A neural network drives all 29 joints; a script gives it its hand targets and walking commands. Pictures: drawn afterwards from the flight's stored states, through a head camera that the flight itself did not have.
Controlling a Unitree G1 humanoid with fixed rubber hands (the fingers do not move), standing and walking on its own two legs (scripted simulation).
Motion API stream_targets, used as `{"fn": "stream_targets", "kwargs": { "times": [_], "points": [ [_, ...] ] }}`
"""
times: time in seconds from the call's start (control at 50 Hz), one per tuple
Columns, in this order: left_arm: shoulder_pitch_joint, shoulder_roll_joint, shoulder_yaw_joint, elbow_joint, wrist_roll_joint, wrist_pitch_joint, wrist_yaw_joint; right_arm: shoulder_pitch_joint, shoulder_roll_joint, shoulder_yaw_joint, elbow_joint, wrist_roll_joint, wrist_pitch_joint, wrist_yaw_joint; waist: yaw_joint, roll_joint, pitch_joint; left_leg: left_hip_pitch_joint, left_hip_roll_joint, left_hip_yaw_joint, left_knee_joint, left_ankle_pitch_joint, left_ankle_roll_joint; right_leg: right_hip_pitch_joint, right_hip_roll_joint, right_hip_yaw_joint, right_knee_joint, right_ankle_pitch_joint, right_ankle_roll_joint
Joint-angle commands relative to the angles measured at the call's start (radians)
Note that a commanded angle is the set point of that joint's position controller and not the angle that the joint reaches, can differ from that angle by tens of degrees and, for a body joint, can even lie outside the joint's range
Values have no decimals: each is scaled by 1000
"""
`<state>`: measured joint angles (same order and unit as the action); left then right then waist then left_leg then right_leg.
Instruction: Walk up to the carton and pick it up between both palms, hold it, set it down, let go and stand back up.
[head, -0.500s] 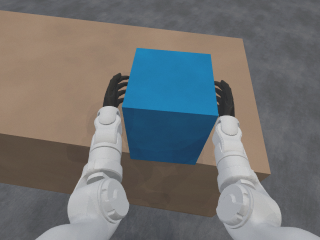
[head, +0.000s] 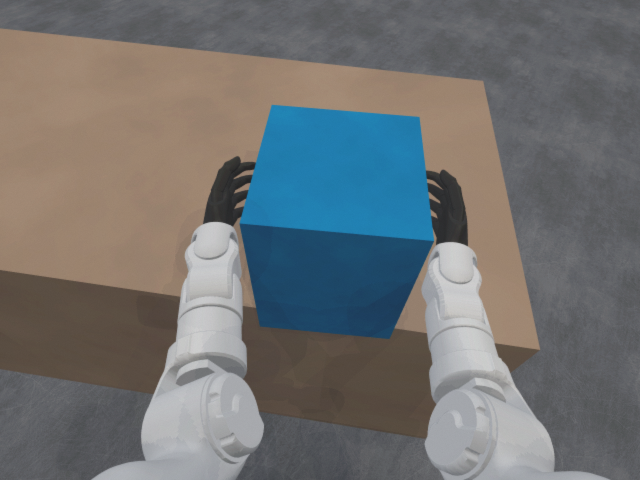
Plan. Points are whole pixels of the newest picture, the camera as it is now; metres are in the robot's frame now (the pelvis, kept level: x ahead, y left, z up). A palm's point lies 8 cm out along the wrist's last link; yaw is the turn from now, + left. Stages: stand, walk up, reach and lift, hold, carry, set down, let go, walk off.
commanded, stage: reach and lift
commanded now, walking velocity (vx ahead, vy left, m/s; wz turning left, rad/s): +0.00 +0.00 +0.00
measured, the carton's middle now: (334, 228) +0.43 +0.01 +0.03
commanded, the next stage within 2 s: none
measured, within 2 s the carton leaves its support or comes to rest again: leaves its support in 1.22 s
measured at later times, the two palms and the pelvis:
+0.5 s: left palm (222, 219) +0.40 +0.15 +0.09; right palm (449, 234) +0.39 -0.13 +0.08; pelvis +0.00 +0.00 +0.00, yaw +0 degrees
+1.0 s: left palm (220, 226) +0.39 +0.16 +0.09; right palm (449, 237) +0.38 -0.13 +0.08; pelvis +0.00 +0.00 +0.00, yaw +0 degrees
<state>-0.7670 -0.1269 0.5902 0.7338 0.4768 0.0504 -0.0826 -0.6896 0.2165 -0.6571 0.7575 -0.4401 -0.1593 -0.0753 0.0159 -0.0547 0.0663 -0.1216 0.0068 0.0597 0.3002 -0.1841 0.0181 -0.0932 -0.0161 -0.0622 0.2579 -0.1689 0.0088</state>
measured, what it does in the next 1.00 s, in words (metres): stands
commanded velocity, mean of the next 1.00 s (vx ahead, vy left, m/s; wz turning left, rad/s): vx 0.00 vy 0.00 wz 0.00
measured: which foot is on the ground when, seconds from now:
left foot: down 0.00-1.00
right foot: down 0.00-1.00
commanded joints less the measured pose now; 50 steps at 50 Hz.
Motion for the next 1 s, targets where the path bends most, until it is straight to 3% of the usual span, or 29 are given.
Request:
{"fn": "stream_targets", "kwargs": {
  "times": [0.0,0.1,0.18,0.26,0.32,0.46,0.52,0.58,0.62,0.68,0.76,0.82,0.88,0.98],
  "points": [
    [-404,-358,-238,29,-5,8,-51,-493,389,290,34,-41,-28,150,27,64,-394,49,-2,89,2,344,-36,204,36,-63,30,233,32],
    [-382,-381,-265,34,0,15,-27,-499,372,309,46,-24,-46,154,44,85,-452,89,7,87,53,487,-50,159,46,-70,36,282,20],
    [-381,-357,-261,20,-10,20,-27,-478,362,316,100,-9,-41,149,26,61,-408,91,8,85,32,454,-40,155,44,-69,28,274,25],
    [-382,-384,-271,33,-12,38,-31,-502,366,298,102,-3,-27,139,23,98,-401,89,5,71,26,395,-39,133,41,-61,6,200,12],
    [-385,-360,-283,36,-16,40,-33,-503,369,323,91,-6,-25,136,19,62,-423,67,3,78,22,375,-24,165,32,-60,21,242,19],
    [-389,-387,-299,46,-32,27,-33,-498,384,352,101,20,-37,126,20,80,-432,69,4,79,34,423,-34,189,35,-56,41,339,18],
    [-369,-375,-305,60,-40,21,-35,-497,392,408,101,42,-36,114,29,43,-447,43,0,76,30,430,-20,223,34,-47,57,414,34],
    [-387,-369,-301,66,-49,33,-38,-525,386,414,101,44,-27,112,33,47,-412,-13,-3,68,0,352,-6,254,25,-42,50,380,28],
    [-393,-369,-323,64,-62,38,-43,-520,387,410,101,42,-26,113,15,42,-433,4,2,67,-9,327,-10,243,24,-45,36,341,21],
    [-387,-387,-344,58,-62,37,-39,-516,394,420,101,48,-34,112,14,85,-445,39,-4,74,7,343,-24,215,23,-46,35,347,18],
    [-425,-403,-384,53,-98,28,-40,-561,386,434,105,64,-48,105,11,56,-475,79,4,58,13,411,-35,200,38,-58,30,377,17],
    [-403,-429,-397,34,-89,27,-27,-539,374,455,112,84,-64,94,13,98,-487,99,3,63,55,498,-48,197,43,-54,38,417,7],
    [-408,-423,-428,5,-111,23,-21,-549,373,490,88,112,-74,90,8,64,-513,66,5,53,44,477,-42,252,39,-54,52,481,13],
    [-425,-448,-476,-19,-134,14,-12,-584,387,565,63,147,-81,79,10,58,-569,20,-10,41,34,447,-36,300,30,-37,76,557,24]
  ]
}}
